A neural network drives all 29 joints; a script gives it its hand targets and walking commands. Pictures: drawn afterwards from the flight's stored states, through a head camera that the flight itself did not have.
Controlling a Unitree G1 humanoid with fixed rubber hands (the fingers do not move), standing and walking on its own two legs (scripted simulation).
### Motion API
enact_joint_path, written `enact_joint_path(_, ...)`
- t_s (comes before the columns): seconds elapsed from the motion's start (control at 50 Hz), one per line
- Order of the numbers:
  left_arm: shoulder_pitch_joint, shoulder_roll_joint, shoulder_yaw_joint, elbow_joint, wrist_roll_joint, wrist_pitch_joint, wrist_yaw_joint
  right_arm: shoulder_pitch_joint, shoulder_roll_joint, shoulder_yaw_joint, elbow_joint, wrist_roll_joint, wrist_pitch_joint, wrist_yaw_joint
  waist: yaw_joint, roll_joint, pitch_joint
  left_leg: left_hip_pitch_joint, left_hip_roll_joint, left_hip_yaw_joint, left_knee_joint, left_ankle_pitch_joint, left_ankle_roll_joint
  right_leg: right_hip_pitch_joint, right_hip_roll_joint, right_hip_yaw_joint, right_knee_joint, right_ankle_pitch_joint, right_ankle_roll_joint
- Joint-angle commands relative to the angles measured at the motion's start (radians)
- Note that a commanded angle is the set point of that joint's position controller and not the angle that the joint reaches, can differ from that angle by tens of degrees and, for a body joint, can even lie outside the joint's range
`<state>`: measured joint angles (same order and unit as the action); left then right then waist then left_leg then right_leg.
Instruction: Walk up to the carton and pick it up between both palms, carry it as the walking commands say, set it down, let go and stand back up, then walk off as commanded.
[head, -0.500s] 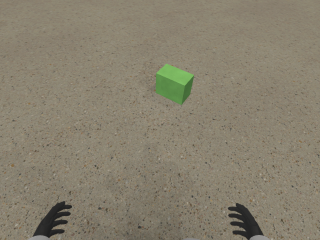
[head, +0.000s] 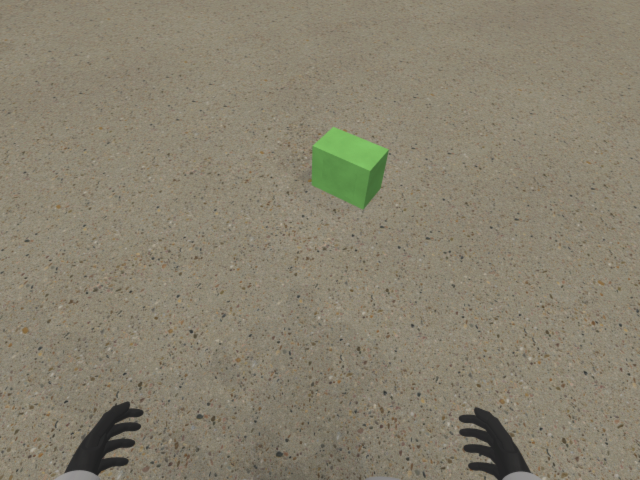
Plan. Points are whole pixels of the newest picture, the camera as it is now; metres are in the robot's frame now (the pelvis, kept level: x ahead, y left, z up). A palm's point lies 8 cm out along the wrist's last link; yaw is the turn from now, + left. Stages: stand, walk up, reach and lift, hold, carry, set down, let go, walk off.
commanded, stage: stand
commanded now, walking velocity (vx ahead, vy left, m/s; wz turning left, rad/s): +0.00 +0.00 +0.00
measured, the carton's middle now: (348, 168) +1.37 -0.16 -0.64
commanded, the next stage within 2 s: walk up in 0.36 s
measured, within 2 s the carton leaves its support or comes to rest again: neither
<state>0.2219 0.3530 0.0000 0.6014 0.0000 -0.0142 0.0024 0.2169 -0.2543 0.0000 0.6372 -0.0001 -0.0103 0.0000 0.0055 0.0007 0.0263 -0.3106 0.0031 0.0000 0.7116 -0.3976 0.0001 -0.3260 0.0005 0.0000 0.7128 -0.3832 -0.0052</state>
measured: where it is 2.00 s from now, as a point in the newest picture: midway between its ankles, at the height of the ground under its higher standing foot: (315, 381)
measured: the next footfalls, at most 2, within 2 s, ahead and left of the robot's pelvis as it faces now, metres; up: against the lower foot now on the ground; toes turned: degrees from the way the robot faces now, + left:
right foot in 1.08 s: +0.17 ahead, -0.13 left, +0.00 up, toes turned +0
left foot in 1.44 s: +0.41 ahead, +0.11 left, +0.00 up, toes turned +1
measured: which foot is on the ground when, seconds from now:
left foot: down 0.00-1.00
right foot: down 0.00-0.80, up 0.82-1.00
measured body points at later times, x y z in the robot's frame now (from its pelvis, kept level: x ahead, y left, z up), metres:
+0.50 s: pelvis +0.00 +0.00 +0.00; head +0.01 +0.00 +0.45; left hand +0.15 +0.28 -0.08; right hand +0.14 -0.25 -0.10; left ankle -0.01 +0.12 -0.72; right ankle +0.00 -0.12 -0.72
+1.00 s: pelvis +0.09 +0.01 +0.00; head +0.10 +0.02 +0.45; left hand +0.24 +0.26 -0.10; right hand +0.11 -0.26 -0.11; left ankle -0.01 +0.12 -0.72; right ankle +0.04 -0.13 -0.69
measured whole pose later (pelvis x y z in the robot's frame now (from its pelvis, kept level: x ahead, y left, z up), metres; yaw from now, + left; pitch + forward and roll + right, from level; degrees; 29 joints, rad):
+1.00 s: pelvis +0.09 +0.01 +0.00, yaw +0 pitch +0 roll -2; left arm 0.26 0.30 0.00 0.62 0.00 0.02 -0.05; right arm 0.41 -0.27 0.00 0.72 0.00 -0.02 0.01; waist -0.08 0.00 0.02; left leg -0.14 0.02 0.00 0.64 -0.51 0.02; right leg -0.35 0.00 0.00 0.89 -0.41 0.01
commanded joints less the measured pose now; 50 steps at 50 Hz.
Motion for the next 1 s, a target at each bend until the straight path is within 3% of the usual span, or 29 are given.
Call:
enact_joint_path(0.0,-0.036,0.214,0.068,-0.015,0.016,-0.059,0.008,-0.074,-0.266,-0.096,-0.042,-0.027,-0.042,-0.003,-0.003,-0.004,-0.084,0.024,0.078,-0.091,-0.098,0.305,0.075,0.075,-0.094,0.083,-0.113,0.330,-0.066)
enact_joint_path(0.02,-0.028,0.190,0.060,-0.008,0.019,-0.057,0.010,-0.055,-0.266,-0.092,-0.031,-0.028,-0.045,-0.006,-0.001,0.040,-0.071,0.026,0.081,-0.095,-0.105,0.325,0.076,0.059,-0.098,0.098,-0.116,0.324,-0.074)
enact_joint_path(0.08,-0.035,0.181,0.059,-0.011,0.019,-0.059,0.012,-0.071,-0.257,-0.089,-0.028,-0.024,-0.043,-0.003,-0.006,-0.013,-0.117,0.039,0.086,-0.101,-0.103,0.313,0.079,0.089,-0.097,0.088,-0.107,0.327,-0.076)
enact_joint_path(0.12,-0.050,0.186,0.060,-0.005,0.020,-0.053,0.011,-0.092,-0.272,-0.092,-0.025,-0.027,-0.042,-0.007,0.000,0.054,-0.087,0.028,0.074,-0.092,-0.113,0.317,0.077,0.069,-0.092,0.092,-0.122,0.311,-0.075)
enact_joint_path(0.24,-0.034,0.207,0.068,-0.002,0.023,-0.054,0.012,-0.061,-0.274,-0.093,-0.006,-0.022,-0.049,-0.006,-0.002,0.001,-0.111,0.058,0.081,-0.083,-0.094,0.366,0.071,0.087,-0.101,0.082,-0.111,0.395,-0.070)
enact_joint_path(0.28,-0.035,0.193,0.061,-0.006,0.019,-0.057,0.009,-0.057,-0.289,-0.095,-0.012,-0.028,-0.049,-0.004,0.004,0.000,-0.105,0.048,0.092,-0.097,-0.104,0.382,0.075,0.085,-0.096,0.088,-0.111,0.358,-0.064)
enact_joint_path(0.3,-0.034,0.185,0.060,-0.010,0.023,-0.063,0.011,-0.073,-0.275,-0.091,-0.011,-0.022,-0.048,-0.007,-0.009,0.039,-0.093,0.044,0.081,-0.089,-0.101,0.370,0.077,0.078,-0.100,0.097,-0.116,0.369,-0.071)
enact_joint_path(0.36,-0.038,0.189,0.059,-0.002,0.014,-0.053,0.012,-0.092,-0.290,-0.092,-0.008,-0.026,-0.046,-0.005,0.008,0.023,-0.087,0.025,0.087,-0.098,-0.105,0.350,0.082,0.085,-0.094,0.086,-0.111,0.347,-0.068)
enact_joint_path(0.4,-0.046,0.195,0.063,-0.003,0.019,-0.053,0.010,-0.082,-0.289,-0.087,-0.003,-0.026,-0.045,-0.005,-0.008,0.005,-0.084,0.041,0.087,-0.091,-0.120,0.312,0.075,0.056,-0.097,0.092,-0.133,0.303,-0.073)
enact_joint_path(0.46,-0.019,0.200,0.062,0.000,0.016,-0.059,0.013,-0.069,-0.271,-0.081,0.012,-0.022,-0.047,-0.002,0.005,0.045,-0.077,0.056,0.087,-0.104,-0.129,0.345,0.081,0.062,-0.099,0.102,-0.125,0.317,-0.075)
enact_joint_path(0.48,-0.027,0.202,0.063,-0.003,0.017,-0.060,0.011,-0.073,-0.268,-0.087,0.008,-0.019,-0.047,-0.004,-0.007,-0.002,-0.104,0.074,0.092,-0.090,-0.106,0.340,0.080,0.045,-0.096,0.096,-0.119,0.335,-0.079)
enact_joint_path(0.52,-0.031,0.188,0.053,0.006,0.019,-0.064,0.011,-0.075,-0.272,-0.089,0.005,-0.024,-0.049,-0.003,-0.008,0.029,-0.103,0.055,0.084,-0.096,-0.117,0.328,0.076,0.082,-0.091,0.087,-0.125,0.336,-0.068)
enact_joint_path(0.54,0.099,0.115,0.064,0.028,0.012,-0.009,-0.019,0.021,-0.185,-0.048,-0.014,-0.033,-0.002,0.016,0.009,0.071,-0.190,0.022,0.116,-0.142,-0.147,-0.213,0.072,0.068,-0.171,0.249,-0.195,-0.181,-0.097)
enact_joint_path(0.56,-0.032,0.127,0.067,0.008,0.017,0.017,-0.041,-0.047,-0.179,-0.044,-0.036,-0.023,0.023,0.030,0.002,0.001,-0.036,-0.065,0.055,-0.081,-0.174,-0.298,0.042,-0.024,-0.116,0.216,-0.289,-0.414,-0.073)
enact_joint_path(0.58,-0.035,0.123,0.065,-0.005,0.018,0.028,-0.042,-0.063,-0.168,-0.045,-0.046,-0.025,0.026,0.029,0.014,-0.043,0.039,-0.133,0.025,-0.022,-0.146,-0.269,0.000,-0.023,-0.129,0.241,-0.359,-0.443,-0.068)
enact_joint_path(0.62,0.035,0.155,0.068,0.025,0.011,0.024,-0.034,-0.050,-0.133,-0.036,-0.035,-0.021,0.011,0.027,0.019,-0.112,0.029,-0.118,-0.003,0.046,-0.098,-0.103,-0.013,0.045,-0.203,0.332,-0.450,-0.416,-0.095)
enact_joint_path(0.64,0.056,0.163,0.071,0.042,0.011,0.017,-0.031,-0.033,-0.129,-0.042,-0.036,-0.020,0.005,0.028,0.019,-0.097,0.012,-0.110,0.001,0.073,-0.072,-0.058,-0.014,0.078,-0.237,0.353,-0.470,-0.407,-0.109)
enact_joint_path(0.68,0.038,0.158,0.076,0.051,0.004,0.006,-0.026,0.053,-0.124,-0.041,-0.002,-0.021,-0.020,0.025,-0.009,-0.092,-0.065,0.018,0.007,0.066,-0.148,-0.013,0.002,0.125,-0.217,0.279,-0.391,-0.250,-0.106)
enact_joint_path(0.7,0.020,0.141,0.070,0.031,0.008,0.003,-0.031,0.086,-0.140,-0.044,0.007,-0.022,-0.023,0.023,-0.030,-0.077,-0.118,0.129,0.029,-0.003,-0.172,-0.035,0.026,0.069,-0.176,0.242,-0.320,-0.170,-0.082)
enact_joint_path(0.72,-0.034,0.116,0.065,0.009,0.006,0.000,-0.033,0.201,-0.175,-0.050,0.036,-0.024,-0.030,0.016,-0.090,0.044,-0.166,0.291,0.110,-0.144,-0.276,-0.106,0.066,-0.059,-0.103,0.151,-0.163,-0.121,-0.034)
enact_joint_path(0.74,-0.081,0.072,0.051,-0.020,0.011,-0.012,-0.038,0.246,-0.253,-0.067,0.058,-0.033,-0.029,0.008,-0.123,0.201,-0.124,0.376,0.266,-0.403,-0.388,-0.197,0.124,-0.248,-0.016,0.049,0.014,-0.100,0.010)
enact_joint_path(0.76,-0.118,0.053,0.042,-0.050,0.020,-0.017,-0.045,0.264,-0.293,-0.071,0.063,-0.033,-0.029,0.010,-0.130,0.287,-0.069,0.429,0.361,-0.542,-0.429,-0.104,0.182,-0.393,-0.006,-0.007,0.134,-0.110,0.027)
enact_joint_path(0.78,-0.162,0.054,0.045,-0.059,0.023,-0.026,-0.043,0.334,-0.282,-0.074,0.079,-0.033,-0.034,0.006,-0.143,0.203,-0.050,0.498,0.371,-0.565,-0.407,0.157,0.213,-0.473,-0.013,0.013,0.196,-0.121,0.023)
enact_joint_path(0.8,-0.147,0.041,0.044,-0.056,0.029,-0.030,-0.042,0.364,-0.260,-0.069,0.089,-0.028,-0.040,-0.001,-0.141,0.184,-0.077,0.539,0.358,-0.521,-0.371,0.368,0.204,-0.487,-0.014,0.016,0.236,-0.106,0.022)
enact_joint_path(0.82,-0.126,0.037,0.038,-0.050,0.027,-0.034,-0.043,0.346,-0.257,-0.073,0.085,-0.028,-0.043,-0.004,-0.134,0.229,-0.064,0.541,0.342,-0.480,-0.356,0.482,0.200,-0.479,-0.020,0.017,0.238,-0.107,0.031)
enact_joint_path(0.88,-0.156,0.028,0.043,-0.044,0.025,-0.009,-0.060,0.332,-0.240,-0.088,0.086,-0.029,-0.031,-0.014,-0.127,0.210,0.055,0.416,0.338,-0.427,-0.384,0.601,0.171,-0.425,-0.016,-0.019,0.215,-0.093,0.044)
enact_joint_path(0.9,-0.178,0.039,0.051,-0.048,0.018,0.002,-0.069,0.319,-0.263,-0.099,0.105,-0.027,-0.031,-0.020,-0.119,0.178,0.081,0.387,0.348,-0.447,-0.403,0.611,0.177,-0.401,-0.019,-0.005,0.201,-0.091,0.054)
enact_joint_path(0.94,-0.191,0.034,0.045,-0.055,0.018,0.006,-0.068,0.303,-0.259,-0.105,0.094,-0.034,-0.015,-0.025,-0.123,0.192,0.116,0.365,0.331,-0.401,-0.397,0.563,0.168,-0.369,-0.021,-0.035,0.106,-0.101,0.040)
enact_joint_path(0.98,-0.141,0.020,0.039,-0.045,0.024,0.000,-0.066,0.230,-0.256,-0.094,0.082,-0.033,-0.016,-0.021,-0.071,0.223,0.093,0.296,0.272,-0.284,-0.329,0.735,0.140,-0.199,0.038,-0.081,-0.049,-0.091,0.028)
